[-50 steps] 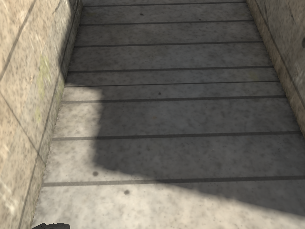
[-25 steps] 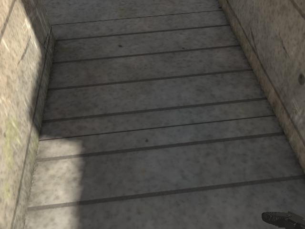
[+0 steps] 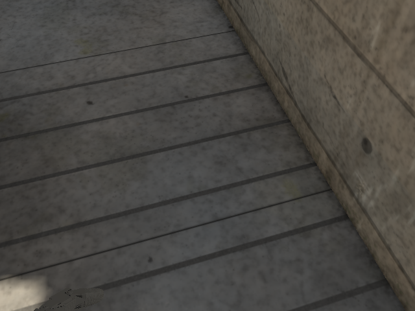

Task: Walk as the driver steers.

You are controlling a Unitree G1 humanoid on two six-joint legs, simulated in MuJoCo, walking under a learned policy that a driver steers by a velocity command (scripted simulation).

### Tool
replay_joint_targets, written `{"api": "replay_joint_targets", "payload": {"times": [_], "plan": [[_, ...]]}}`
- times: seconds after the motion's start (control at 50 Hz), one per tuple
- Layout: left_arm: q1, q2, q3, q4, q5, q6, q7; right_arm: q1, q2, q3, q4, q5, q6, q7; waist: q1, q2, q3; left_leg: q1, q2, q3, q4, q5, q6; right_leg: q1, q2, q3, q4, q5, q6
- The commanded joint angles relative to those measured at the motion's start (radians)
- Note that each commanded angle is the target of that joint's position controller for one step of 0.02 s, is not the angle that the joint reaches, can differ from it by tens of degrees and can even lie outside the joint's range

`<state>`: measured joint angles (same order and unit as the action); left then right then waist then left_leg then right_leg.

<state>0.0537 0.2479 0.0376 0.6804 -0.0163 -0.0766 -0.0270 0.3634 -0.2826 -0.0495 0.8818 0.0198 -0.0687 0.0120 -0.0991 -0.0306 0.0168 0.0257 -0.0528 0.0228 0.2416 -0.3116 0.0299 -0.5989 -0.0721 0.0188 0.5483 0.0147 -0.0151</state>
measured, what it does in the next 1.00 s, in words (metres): walks ahead: right foot, then left foot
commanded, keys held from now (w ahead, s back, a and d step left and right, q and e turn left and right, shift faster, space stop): w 0.74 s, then no key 0.26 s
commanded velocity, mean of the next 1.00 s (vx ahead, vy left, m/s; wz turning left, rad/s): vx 0.45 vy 0.00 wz -0.01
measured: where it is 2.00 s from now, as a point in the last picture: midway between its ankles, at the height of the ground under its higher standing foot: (191, 262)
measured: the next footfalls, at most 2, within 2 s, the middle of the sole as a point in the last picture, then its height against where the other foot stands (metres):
right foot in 0.06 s outside the picture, level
left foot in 0.62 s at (163, 297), level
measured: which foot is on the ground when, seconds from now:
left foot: down 0.00-0.08, up 0.10-0.60, down 0.62-1.00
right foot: up 0.00-0.04, down 0.06-0.64, up 0.66-1.00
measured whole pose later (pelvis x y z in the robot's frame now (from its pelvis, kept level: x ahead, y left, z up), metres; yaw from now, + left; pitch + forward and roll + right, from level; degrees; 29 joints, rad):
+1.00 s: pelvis +0.52 +0.02 +0.01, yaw +1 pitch +1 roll +2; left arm 0.11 0.28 0.04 0.82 0.00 -0.05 0.00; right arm 0.26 -0.26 -0.04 0.91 -0.01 -0.06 0.01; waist -0.05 -0.05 0.04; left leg -0.09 -0.07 0.05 0.28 -0.21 0.05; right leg -0.57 -0.08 0.04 0.61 -0.01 0.03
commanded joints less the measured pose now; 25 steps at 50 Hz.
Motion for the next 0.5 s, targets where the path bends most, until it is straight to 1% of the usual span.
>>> {"api": "replay_joint_targets", "payload": {"times": [0.02, 0.04, 0.06, 0.08, 0.1, 0.12, 0.14, 0.16, 0.18, 0.2, 0.22, 0.24, 0.26, 0.28, 0.32, 0.38, 0.4, 0.44, 0.46, 0.5], "plan": [[-0.054, 0.106, 0.032, -0.089, 0.001, -0.022, -0.015, 0.011, -0.187, -0.045, -0.025, 0.004, 0.007, -0.012, 0.053, 0.116, 0.013, 0.03, 0.302, -0.136, 0.043, 0.566, 0.138, 0.055, 0.037, -0.025, -0.046, -0.082, -0.041], [0.037, 0.13, 0.046, -0.064, 0.005, -0.023, -0.012, -0.013, -0.192, -0.045, -0.028, 0.007, 0.011, -0.014, 0.112, 0.12, -0.042, 0.02, 0.276, -0.105, 0.146, 0.724, 0.118, 0.192, 0.067, -0.054, -0.076, -0.079, -0.064], [0.192, 0.179, 0.071, -0.017, 0.01, -0.021, -0.003, -0.017, -0.168, -0.035, -0.033, 0.001, 0.014, -0.017, 0.182, 0.102, -0.146, -0.053, 0.225, -0.064, 0.328, 0.765, 0.089, 0.426, 0.061, -0.05, -0.07, -0.048, -0.099], [0.382, 0.257, 0.09, 0.013, 0.021, -0.016, 0.009, -0.013, -0.111, -0.011, -0.062, -0.028, 0.01, -0.02, 0.243, -0.028, -0.305, -0.268, 0.159, -0.017, 0.656, 0.45, 0.049, 0.737, -0.144, 0.181, -0.032, 0.002, -0.17], [0.395, 0.303, 0.095, 0.032, 0.02, -0.013, 0.002, 0.119, -0.01, 0.018, -0.067, -0.016, -0.012, -0.01, 0.162, -0.288, -0.412, -0.64, -0.01, -0.059, 0.951, -0.246, 0.002, 1.01, -0.327, 0.643, -0.154, -0.216, -0.32], [0.386, 0.202, 0.071, 0.022, 0.008, -0.011, 0.002, 0.045, -0.122, -0.006, -0.056, 0.003, -0.029, -0.002, 0.208, -0.166, -0.351, -0.754, 0.046, -0.156, 1.047, -0.268, 0.012, 0.968, -0.3, 0.665, -0.217, -0.361, -0.286], [0.314, 0.174, 0.058, 0.016, 0.006, -0.011, 0.005, -0.052, -0.156, -0.017, -0.089, 0.02, -0.039, 0.003, 0.198, -0.113, -0.206, -0.804, 0.091, -0.128, 1.044, -0.173, 0.022, 0.835, -0.268, 0.521, -0.242, -0.333, -0.248], [0.248, 0.172, 0.054, 0.011, 0.01, -0.008, 0.012, -0.104, -0.141, -0.014, -0.1, 0.012, -0.042, 0.0, 0.165, -0.033, -0.12, -0.775, 0.139, -0.098, 0.989, -0.085, 0.014, 0.689, -0.23, 0.421, -0.273, -0.249, -0.229], [0.204, 0.148, 0.047, 0.007, 0.017, -0.009, 0.012, -0.122, -0.133, -0.017, -0.103, -0.004, -0.038, -0.003, 0.139, -0.011, -0.067, -0.739, 0.164, -0.093, 0.934, -0.032, 0.004, 0.583, -0.197, 0.355, -0.307, -0.167, -0.223], [0.181, 0.135, 0.041, 0.007, 0.026, -0.013, 0.012, -0.095, -0.121, -0.018, -0.098, -0.006, -0.028, -0.003, 0.105, -0.033, -0.064, -0.679, 0.186, -0.101, 0.908, 0.004, -0.004, 0.516, -0.176, 0.311, -0.334, -0.114, -0.219], [0.172, 0.13, 0.041, 0.012, 0.023, -0.018, 0.011, -0.07, -0.102, -0.015, -0.091, -0.006, -0.017, -0.004, 0.088, -0.042, -0.065, -0.647, 0.193, -0.1, 0.882, 0.02, -0.013, 0.479, -0.163, 0.28, -0.361, -0.092, -0.223], [0.172, 0.144, 0.043, 0.022, 0.022, -0.022, 0.007, -0.053, -0.096, -0.014, -0.086, -0.017, -0.008, -0.008, 0.077, -0.035, -0.059, -0.63, 0.198, -0.094, 0.868, 0.026, -0.026, 0.441, -0.156, 0.248, -0.381, -0.051, -0.231], [0.173, 0.155, 0.046, 0.033, 0.018, -0.025, 0.006, -0.062, -0.087, -0.014, -0.092, -0.02, -0.001, -0.011, 0.068, -0.034, -0.045, -0.643, 0.203, -0.09, 0.84, 0.052, -0.038, 0.42, -0.154, 0.216, -0.398, -0.031, -0.236], [0.181, 0.163, 0.048, 0.045, 0.017, -0.027, 0.008, -0.089, -0.084, -0.013, -0.104, -0.023, 0.004, -0.014, 0.071, -0.031, -0.03, -0.67, 0.207, -0.089, 0.803, 0.092, -0.049, 0.413, -0.151, 0.191, -0.412, -0.018, -0.24], [0.212, 0.172, 0.05, 0.068, 0.017, -0.024, 0.015, -0.152, -0.081, -0.013, -0.125, -0.026, 0.005, -0.015, 0.09, -0.022, -0.007, -0.719, 0.21, -0.089, 0.709, 0.201, -0.062, 0.432, -0.141, 0.151, -0.427, -0.003, -0.233], [0.249, 0.184, 0.049, 0.095, 0.013, -0.013, 0.025, -0.255, -0.064, -0.007, -0.153, -0.022, -0.007, -0.004, 0.129, -0.019, 0.013, -0.712, 0.188, -0.067, 0.521, 0.35, -0.061, 0.463, -0.109, 0.083, -0.428, 0.012, -0.197], [0.289, 0.175, 0.047, 0.111, 0.007, -0.014, 0.026, -0.281, -0.054, -0.003, -0.163, -0.021, -0.01, 0.001, 0.142, -0.024, 0.014, -0.714, 0.175, -0.062, 0.475, 0.382, -0.058, 0.494, -0.114, 0.074, -0.42, 0.009, -0.192], [0.323, 0.188, 0.048, 0.133, 0.004, -0.009, 0.026, -0.346, -0.054, 0.0, -0.183, -0.015, -0.016, 0.013, 0.168, -0.024, 0.03, -0.72, 0.16, -0.051, 0.399, 0.41, -0.051, 0.541, -0.127, 0.068, -0.404, -0.007, -0.184], [0.318, 0.214, 0.054, 0.137, 0.007, -0.001, 0.029, -0.386, -0.059, 0.0, -0.195, -0.012, -0.02, 0.018, 0.182, -0.014, 0.043, -0.71, 0.154, -0.041, 0.361, 0.404, -0.049, 0.548, -0.128, 0.064, -0.397, -0.014, -0.181], [0.343, 0.22, 0.055, 0.158, 0.005, 0.012, 0.032, -0.426, -0.06, 0.001, -0.215, -0.008, -0.027, 0.031, 0.19, -0.023, 0.055, -0.703, 0.137, -0.036, 0.317, 0.368, -0.037, 0.593, -0.155, 0.073, -0.368, -0.004, -0.175]]}}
